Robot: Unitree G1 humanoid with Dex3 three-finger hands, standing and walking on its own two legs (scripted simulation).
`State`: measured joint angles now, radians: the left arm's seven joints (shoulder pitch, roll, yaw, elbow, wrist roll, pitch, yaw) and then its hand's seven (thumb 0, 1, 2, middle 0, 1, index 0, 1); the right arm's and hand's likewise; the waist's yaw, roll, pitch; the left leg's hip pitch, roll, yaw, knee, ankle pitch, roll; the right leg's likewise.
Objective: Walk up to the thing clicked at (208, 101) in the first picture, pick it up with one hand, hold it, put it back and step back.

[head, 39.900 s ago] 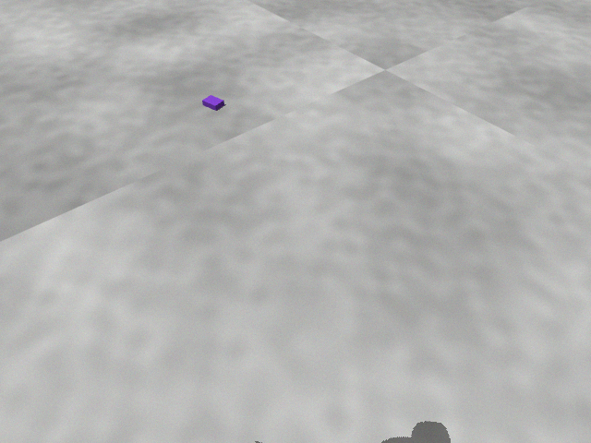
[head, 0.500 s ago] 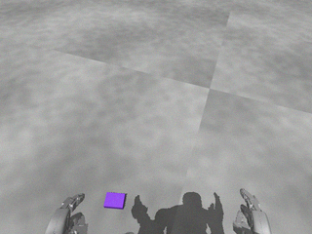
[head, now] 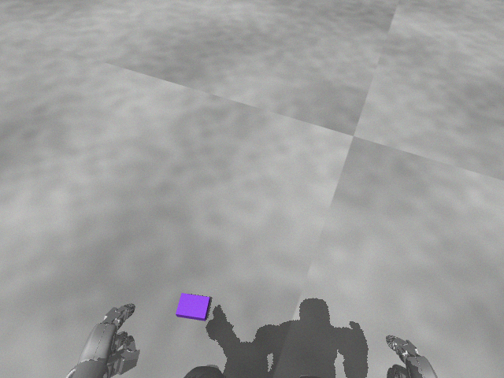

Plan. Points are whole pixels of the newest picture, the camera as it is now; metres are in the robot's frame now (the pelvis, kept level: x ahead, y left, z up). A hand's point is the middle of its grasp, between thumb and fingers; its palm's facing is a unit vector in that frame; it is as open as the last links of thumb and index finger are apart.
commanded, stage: stand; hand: left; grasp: from above
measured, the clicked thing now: (193, 306) +0.43 +0.24 -0.72
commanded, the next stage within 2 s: none
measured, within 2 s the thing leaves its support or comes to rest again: neither
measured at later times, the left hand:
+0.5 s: hand out of the picture +0.05 +0.24 -0.12, palm faces +0.05 -0.95 -0.31, open 7.4 cm
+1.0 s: hand out of the picture +0.05 +0.24 -0.12, palm faces +0.04 -0.94 -0.33, open 7.4 cm
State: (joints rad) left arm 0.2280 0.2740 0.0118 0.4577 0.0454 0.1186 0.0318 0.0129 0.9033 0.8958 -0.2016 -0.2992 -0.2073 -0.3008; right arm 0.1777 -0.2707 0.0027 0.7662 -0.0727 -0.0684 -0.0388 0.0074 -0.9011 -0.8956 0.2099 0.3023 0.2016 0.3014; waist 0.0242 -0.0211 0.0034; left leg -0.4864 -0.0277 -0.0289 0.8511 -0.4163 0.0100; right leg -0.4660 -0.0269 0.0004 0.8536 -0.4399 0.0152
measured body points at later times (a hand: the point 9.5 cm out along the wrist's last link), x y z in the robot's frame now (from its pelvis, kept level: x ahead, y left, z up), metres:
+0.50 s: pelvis +0.00 +0.01 +0.04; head +0.01 +0.01 +0.49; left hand +0.05 +0.29 -0.10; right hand +0.08 -0.26 -0.10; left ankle +0.01 +0.12 -0.70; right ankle +0.00 -0.13 -0.70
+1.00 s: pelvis +0.00 +0.00 +0.05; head +0.01 +0.00 +0.50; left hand +0.05 +0.29 -0.09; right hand +0.07 -0.29 -0.10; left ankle +0.01 +0.12 -0.70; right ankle +0.00 -0.13 -0.70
